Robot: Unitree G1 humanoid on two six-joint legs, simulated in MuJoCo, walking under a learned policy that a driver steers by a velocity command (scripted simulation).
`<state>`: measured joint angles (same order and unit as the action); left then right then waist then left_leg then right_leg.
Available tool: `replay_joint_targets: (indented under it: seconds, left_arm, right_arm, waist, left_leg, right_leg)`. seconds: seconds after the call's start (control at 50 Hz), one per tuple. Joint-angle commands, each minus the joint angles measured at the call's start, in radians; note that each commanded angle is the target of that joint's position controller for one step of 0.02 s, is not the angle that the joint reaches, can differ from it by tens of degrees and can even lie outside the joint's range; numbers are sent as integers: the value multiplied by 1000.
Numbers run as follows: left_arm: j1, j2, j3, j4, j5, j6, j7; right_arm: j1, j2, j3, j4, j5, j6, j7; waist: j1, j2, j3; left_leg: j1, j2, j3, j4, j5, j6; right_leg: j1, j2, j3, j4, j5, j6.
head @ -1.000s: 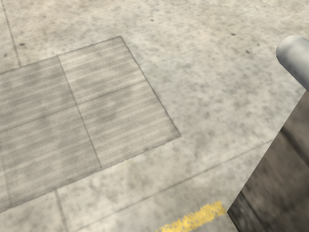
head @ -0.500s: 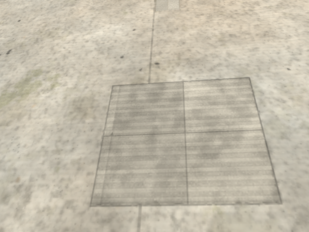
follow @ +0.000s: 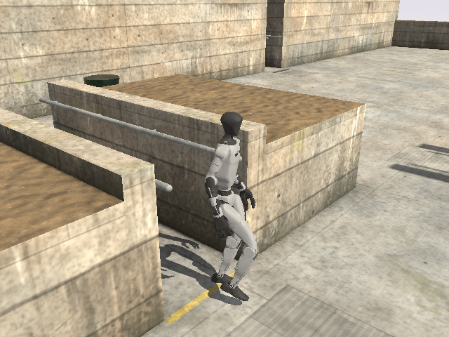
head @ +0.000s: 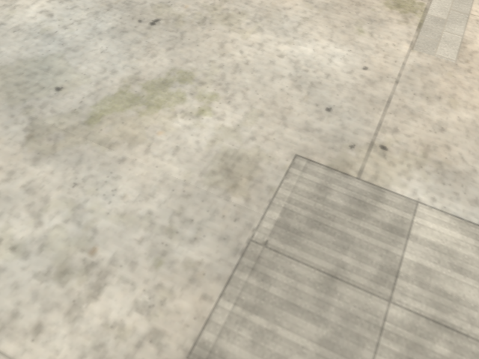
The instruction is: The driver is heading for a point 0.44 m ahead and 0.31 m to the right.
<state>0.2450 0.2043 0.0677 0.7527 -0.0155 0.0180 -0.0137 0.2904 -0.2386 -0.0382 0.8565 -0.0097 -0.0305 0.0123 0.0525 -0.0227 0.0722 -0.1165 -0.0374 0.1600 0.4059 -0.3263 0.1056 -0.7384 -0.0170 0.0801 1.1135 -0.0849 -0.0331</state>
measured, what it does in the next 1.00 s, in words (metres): walks ahead, turning right: right foot, then left foot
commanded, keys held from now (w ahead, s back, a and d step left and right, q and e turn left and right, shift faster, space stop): w+e+shift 0.50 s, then shift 0.50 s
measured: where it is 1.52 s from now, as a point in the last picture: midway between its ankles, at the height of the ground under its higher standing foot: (333, 293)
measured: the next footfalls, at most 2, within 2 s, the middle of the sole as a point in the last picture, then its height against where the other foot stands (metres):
right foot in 0.30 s outside the picture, level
left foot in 0.74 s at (306, 259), level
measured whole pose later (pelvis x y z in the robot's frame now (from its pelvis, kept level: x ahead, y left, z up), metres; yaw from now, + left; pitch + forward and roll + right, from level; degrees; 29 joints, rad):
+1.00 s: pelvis +0.60 -0.20 +0.00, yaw -36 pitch +2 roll +3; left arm 0.04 0.27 0.01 0.71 0.00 -0.03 0.02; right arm 0.30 -0.27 -0.01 0.93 -0.01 -0.08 0.01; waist -0.07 -0.01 0.09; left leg -0.30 -0.08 0.00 0.33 -0.05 0.04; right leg -0.49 -0.03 0.13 0.84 -0.35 0.06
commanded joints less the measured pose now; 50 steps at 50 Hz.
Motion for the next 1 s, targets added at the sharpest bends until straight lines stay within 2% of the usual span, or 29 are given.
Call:
replay_joint_targets:
  seconds: [0.02, 0.04, 0.08, 0.1, 0.14, 0.18, 0.24, 0.28, 0.3, 0.32, 0.34, 0.36, 0.38, 0.4, 0.42, 0.48, 0.52, 0.58, 0.62, 0.64, 0.66, 0.72, 0.74, 0.76, 0.78, 0.82, 0.84, 0.92, 1.0]
  left_arm:
    - [-75, 111, -1, 5, -22, -10, -30]
    - [-76, 65, 14, 9, -34, -8, -15]
    - [-58, 63, 32, 21, -4, -3, -9]
    - [-37, 96, 34, 1, 2, -1, -22]
    - [-3, 97, 43, -19, 12, 8, -47]
    - [134, 54, 37, 18, 6, 11, -66]
    - [394, 49, 31, 136, -20, 50, -8]
    - [610, 41, 33, 218, -3, 79, 20]
    - [709, 7, 21, 263, 14, 59, 35]
    - [572, -2, 2, 286, 27, 42, 9]
    - [315, 119, 6, 195, 25, 10, 5]
    - [215, 206, 32, 143, 7, -18, 18]
    - [213, 198, 30, 139, 15, -33, 19]
    - [221, 183, 30, 155, 26, -58, 11]
    - [239, 193, 33, 169, 24, -79, 6]
    - [319, 141, 19, 213, 29, -86, 19]
    - [358, 134, 23, 213, 23, -70, 23]
    - [365, 145, 16, 220, -7, -65, 38]
    - [371, 149, 17, 226, 15, -51, 36]
    - [386, 26, -5, 221, -38, -54, 57]
    - [340, 86, 3, 211, -34, -58, 64]
    - [202, 202, 38, 124, 2, -68, 107]
    - [103, 169, 24, 94, 16, -69, 107]
    - [117, 37, -20, 65, 74, -64, 91]
    - [401, 56, -24, 81, -5, -62, 58]
    - [130, 218, -4, 51, -1, -44, 41]
    - [64, 210, -7, 24, 11, -50, 37]
    - [46, 66, -53, -34, 16, -45, 17]
    - [24, 89, -67, -18, 6, -41, 34]
  right_arm:
    - [-57, -107, -29, -63, -18, -48, -3]
    - [33, -110, -44, -20, -55, -68, -27]
    - [13, -85, -39, -11, -45, -74, -45]
    - [-30, -104, -37, -58, -21, -59, -28]
    - [-126, -87, -30, -87, -21, -75, -31]
    - [-212, -135, -40, -112, -39, -89, -45]
    - [-249, -147, -45, -138, -54, -53, -61]
    - [-310, -165, -49, -155, -32, -24, -51]
    - [-432, -140, -37, -188, 0, -6, -33]
    - [-504, 5, 9, -207, 33, -8, -9]
    - [-321, 159, 60, -320, 17, -30, 17]
    - [-237, 77, 58, -303, -27, -65, 23]
    - [-264, -35, 39, -285, -38, -88, 26]
    - [-322, -77, 33, -285, -50, -85, 15]
    - [-367, -95, 27, -289, -59, -68, -5]
    - [-395, -69, 41, -279, -35, -18, -20]
    - [-470, -50, 52, -283, -22, -20, -28]
    - [-507, -13, 58, -289, -35, -35, -9]
    - [-539, 18, 72, -301, -20, -36, -8]
    - [-663, 32, 42, -376, 57, -74, 0]
    - [-640, 5, 34, -353, 66, -82, -6]
    - [-317, -149, -20, -253, 26, -109, -14]
    - [-46, -160, -23, -159, 17, -120, -16]
    - [137, -141, 4, -81, -5, -127, -12]
    - [176, -158, -11, -46, -37, -123, 4]
    - [-28, -100, -13, -111, 1, -117, -3]
    - [-87, -107, 1, -105, 4, -111, -5]
    - [-137, -107, 15, -41, 8, -85, 3]
    - [-84, -192, -9, 3, 1, -53, 0]
  waist:
    - [-63, 196, 56]
    - [-102, 154, 103]
    - [-66, 75, 156]
    - [-30, 90, 122]
    - [24, 141, 139]
    - [102, 133, 63]
    - [216, 166, -12]
    - [316, 136, -6]
    - [413, 21, 52]
    - [302, -273, 124]
    - [-19, -573, 68]
    - [-72, -360, -26]
    - [-51, -111, -5]
    - [-58, 71, -37]
    - [-39, 139, -40]
    - [17, 14, 18]
    - [69, 34, 28]
    - [89, 8, 10]
    - [112, -35, -17]
    - [112, -11, -56]
    - [76, -43, -59]
    - [-76, -103, -152]
    - [-197, -68, -258]
    - [-185, 200, -394]
    - [-84, 320, -602]
    - [-154, 69, -357]
    - [-103, -37, -277]
    - [5, 17, -162]
    - [-6, 105, -255]
  left_leg:
    - [-48, 198, -19, -324, -53, -60]
    - [34, 251, -30, -314, -12, -97]
    - [115, 288, 20, -286, 72, -144]
    - [72, 229, 94, -323, 107, -135]
    - [-15, 227, 150, -407, 164, -122]
    - [45, 256, 163, -372, 632, -87]
    - [239, 270, 204, -73, 1427, -53]
    - [251, 289, 169, 323, 1400, -42]
    - [147, 190, 199, 796, 1275, -64]
    - [-202, -26, 107, 1166, 266, -31]
    - [-471, -189, -101, 1291, -151, -105]
    - [-553, -128, -236, 1253, -145, -93]
    - [-563, -81, -259, 1148, -86, -99]
    - [-527, -25, -275, 1006, -37, -86]
    - [-495, 2, -277, 933, -48, -92]
    - [-531, 64, -264, 745, 40, -141]
    - [-621, 83, -212, 645, 132, -170]
    - [-540, 17, -101, 433, 253, -163]
    - [-446, -25, -51, 276, 299, -144]
    - [-311, -94, -98, 125, 391, -141]
    - [-255, -110, -93, 78, 443, -150]
    - [-69, -114, -109, -52, 673, -116]
    - [184, -16, -173, -101, 853, -67]
    - [540, 225, -420, 109, 1264, 52]
    - [726, 538, -906, 125, 1071, 311]
    - [417, 400, -707, -6, 768, 253]
    - [230, 341, -623, -49, 752, 211]
    - [-154, 207, -371, -117, 876, 167]
    - [-183, 198, -306, -110, 800, 142]
  right_leg:
    - [-65, -42, -52, -110, 216, 0]
    - [-222, -18, -67, -8, 173, -4]
    - [-360, -12, -42, 24, 153, -21]
    - [-212, -20, -96, -82, 167, -30]
    - [-21, -36, -169, -175, 190, -61]
    - [228, -34, -209, -267, 206, -119]
    - [344, 81, -281, -194, -135, -144]
    - [451, 100, -206, -263, -299, -189]
    - [466, 120, -155, -463, -205, -254]
    - [558, 120, -68, -471, -8, -282]
    - [550, 75, 547, -655, 46, -394]
    - [609, -54, 818, -840, -242, -417]
    - [552, -106, 857, -906, -338, -384]
    - [546, -96, 785, -898, -340, -321]
    - [542, -102, 726, -896, -309, -292]
    - [596, -20, 544, -916, -125, -224]
    - [663, 1, 424, -887, 134, -185]
    - [658, 77, 268, -804, 647, -113]
    - [641, 96, 236, -760, 765, -63]
    - [605, 101, 301, -745, 637, -14]
    - [586, 73, 298, -740, 626, -15]
    - [699, 57, 307, -496, 798, 64]
    - [639, 84, 260, -226, 644, 102]
    - [364, 233, 217, 179, -552, 128]
    - [180, 215, 313, 429, -608, 108]
    - [117, 92, 205, 399, -424, 100]
    - [165, 75, 160, 362, -374, 88]
    - [346, -11, 41, -83, -402, 100]
    - [576, 6, -17, -434, -88, 92]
